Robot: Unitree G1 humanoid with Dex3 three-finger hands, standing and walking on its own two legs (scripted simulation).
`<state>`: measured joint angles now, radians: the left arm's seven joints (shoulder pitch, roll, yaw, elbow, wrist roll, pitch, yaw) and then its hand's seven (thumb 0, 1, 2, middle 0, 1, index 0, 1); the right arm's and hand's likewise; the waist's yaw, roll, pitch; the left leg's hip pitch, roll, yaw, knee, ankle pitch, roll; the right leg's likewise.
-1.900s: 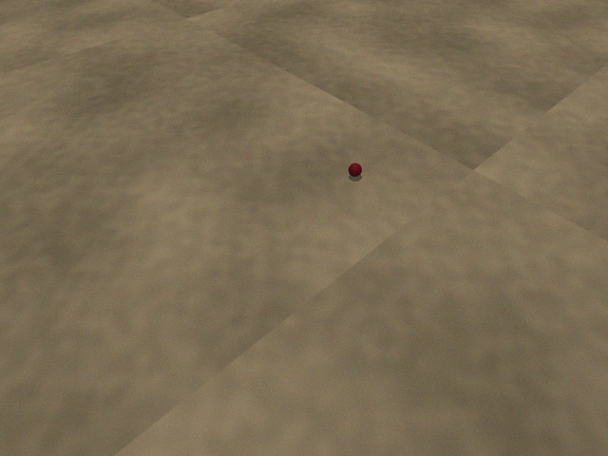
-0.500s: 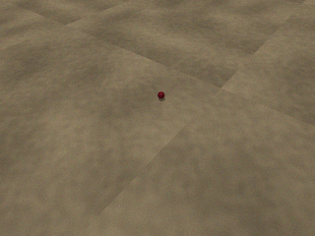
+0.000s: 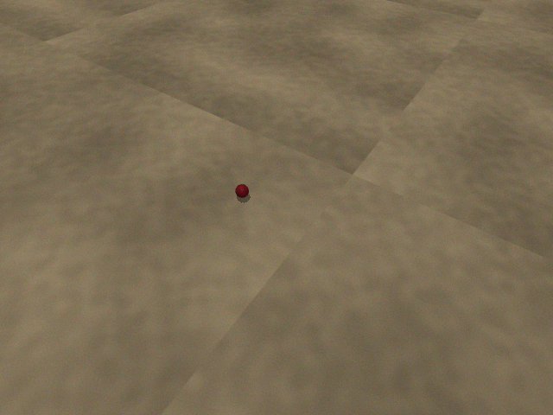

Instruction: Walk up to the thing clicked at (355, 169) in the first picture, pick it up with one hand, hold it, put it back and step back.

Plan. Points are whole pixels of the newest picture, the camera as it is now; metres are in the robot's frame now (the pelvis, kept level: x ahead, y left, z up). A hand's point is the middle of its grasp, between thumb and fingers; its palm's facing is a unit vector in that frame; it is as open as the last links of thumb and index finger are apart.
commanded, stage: walk up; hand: left
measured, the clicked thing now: (242, 190) +1.25 +0.18 -0.72
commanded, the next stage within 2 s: none
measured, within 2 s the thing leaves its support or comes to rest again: neither
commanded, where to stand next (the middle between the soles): +0.82 -0.03 m, yaw -3 degrees
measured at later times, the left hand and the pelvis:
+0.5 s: hand (167, 301) +0.34 +0.22 -0.10, palm faces -0.08 -0.91 -0.40, open 7.4 cm; pelvis +0.23 -0.04 +0.01, yaw -4 degrees
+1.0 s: hand (167, 234) +0.52 +0.27 -0.13, palm faces -0.14 -0.93 -0.34, open 7.4 cm; pelvis +0.44 +0.00 +0.01, yaw -4 degrees
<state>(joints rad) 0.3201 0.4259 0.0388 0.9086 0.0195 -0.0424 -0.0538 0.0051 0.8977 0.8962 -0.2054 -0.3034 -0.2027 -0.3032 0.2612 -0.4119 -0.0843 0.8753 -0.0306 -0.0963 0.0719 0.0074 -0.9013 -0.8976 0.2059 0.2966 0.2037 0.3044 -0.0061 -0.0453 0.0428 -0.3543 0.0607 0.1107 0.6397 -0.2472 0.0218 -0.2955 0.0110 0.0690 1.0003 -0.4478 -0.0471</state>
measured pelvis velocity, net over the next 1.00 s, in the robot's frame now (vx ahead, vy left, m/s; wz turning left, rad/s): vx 0.44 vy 0.00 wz -0.07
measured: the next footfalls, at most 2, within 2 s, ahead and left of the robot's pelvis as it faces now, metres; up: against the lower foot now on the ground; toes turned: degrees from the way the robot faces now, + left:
right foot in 0.30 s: +0.30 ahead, -0.15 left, +0.00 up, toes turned -7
left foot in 0.72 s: +0.49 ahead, +0.11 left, +0.00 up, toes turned +3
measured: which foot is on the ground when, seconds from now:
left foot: down 0.00-0.32, up 0.34-0.70, down 0.72-1.00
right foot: up 0.00-0.28, down 0.30-0.74, up 0.76-1.00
